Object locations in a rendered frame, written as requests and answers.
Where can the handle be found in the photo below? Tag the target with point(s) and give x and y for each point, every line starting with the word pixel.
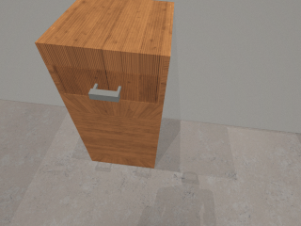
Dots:
pixel 104 95

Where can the drawer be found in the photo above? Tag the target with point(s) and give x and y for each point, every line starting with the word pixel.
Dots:
pixel 138 87

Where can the cabinet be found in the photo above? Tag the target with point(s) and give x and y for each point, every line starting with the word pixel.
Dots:
pixel 130 36

